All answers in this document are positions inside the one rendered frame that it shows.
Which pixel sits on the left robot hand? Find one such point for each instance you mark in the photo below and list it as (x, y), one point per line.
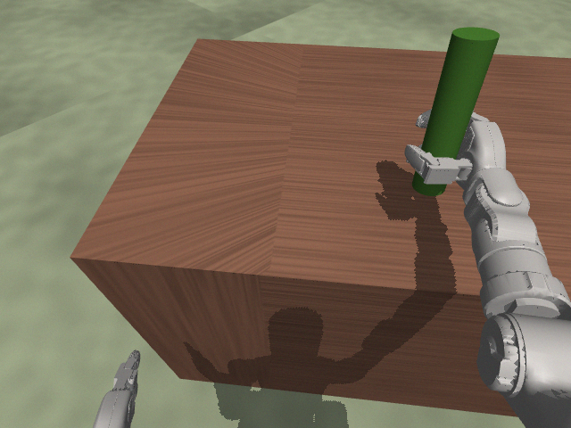
(118, 407)

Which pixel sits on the can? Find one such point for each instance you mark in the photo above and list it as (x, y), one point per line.
(466, 63)

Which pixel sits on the right robot hand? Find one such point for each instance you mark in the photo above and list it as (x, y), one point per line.
(482, 147)

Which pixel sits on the right robot arm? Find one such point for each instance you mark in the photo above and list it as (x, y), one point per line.
(525, 346)

